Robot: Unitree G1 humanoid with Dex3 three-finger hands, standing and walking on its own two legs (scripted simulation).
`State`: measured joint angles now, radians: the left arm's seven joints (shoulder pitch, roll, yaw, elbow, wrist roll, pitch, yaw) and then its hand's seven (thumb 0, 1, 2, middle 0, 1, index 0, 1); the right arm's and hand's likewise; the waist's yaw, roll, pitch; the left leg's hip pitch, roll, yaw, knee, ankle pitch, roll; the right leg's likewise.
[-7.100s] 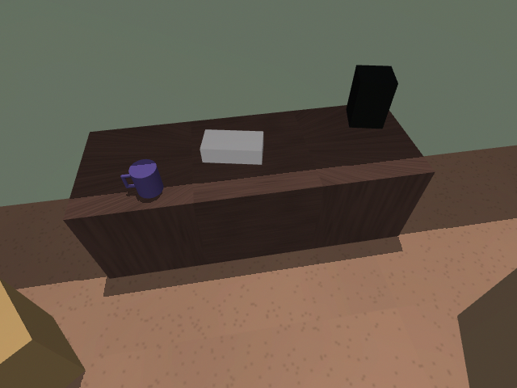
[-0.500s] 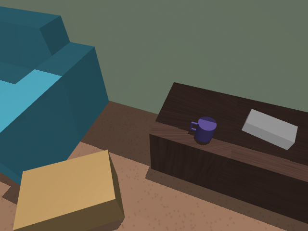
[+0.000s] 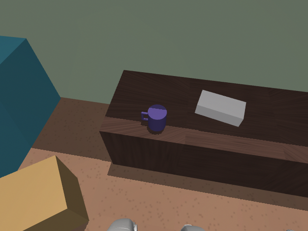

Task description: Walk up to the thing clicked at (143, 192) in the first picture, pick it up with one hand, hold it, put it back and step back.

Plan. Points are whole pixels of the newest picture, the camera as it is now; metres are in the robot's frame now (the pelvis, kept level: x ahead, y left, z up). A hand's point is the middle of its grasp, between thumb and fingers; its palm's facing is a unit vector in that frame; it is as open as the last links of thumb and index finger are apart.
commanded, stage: walk up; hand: left
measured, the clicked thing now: (153, 117) +0.63 +0.04 -0.28
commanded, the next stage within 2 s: none
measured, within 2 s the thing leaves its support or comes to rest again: neither
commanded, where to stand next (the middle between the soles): +0.20 -0.13 m, yaw -8 degrees
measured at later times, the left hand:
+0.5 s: hand (115, 195) +0.23 +0.14 -0.14, palm faces -0.21 -0.90 -0.38, open 7.4 cm
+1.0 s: hand (127, 183) +0.27 +0.11 -0.16, palm faces -0.19 -0.88 -0.44, open 7.4 cm
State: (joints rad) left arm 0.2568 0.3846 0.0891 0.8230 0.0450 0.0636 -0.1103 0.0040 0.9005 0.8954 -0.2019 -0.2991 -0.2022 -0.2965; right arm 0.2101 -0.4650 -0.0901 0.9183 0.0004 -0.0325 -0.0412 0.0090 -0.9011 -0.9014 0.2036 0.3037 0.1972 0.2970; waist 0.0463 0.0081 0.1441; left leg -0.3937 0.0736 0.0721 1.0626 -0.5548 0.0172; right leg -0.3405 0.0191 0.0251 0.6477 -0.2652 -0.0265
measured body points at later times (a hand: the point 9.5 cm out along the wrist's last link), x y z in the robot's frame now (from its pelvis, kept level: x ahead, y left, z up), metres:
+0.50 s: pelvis +0.09 -0.13 -0.01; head +0.13 -0.13 +0.44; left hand +0.24 +0.19 -0.12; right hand +0.07 -0.49 -0.10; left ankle +0.08 +0.07 -0.72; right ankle +0.15 -0.28 -0.72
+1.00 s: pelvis +0.12 -0.14 -0.02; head +0.18 -0.16 +0.43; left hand +0.28 +0.16 -0.13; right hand +0.16 -0.48 -0.14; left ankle +0.15 -0.02 -0.72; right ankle +0.15 -0.28 -0.72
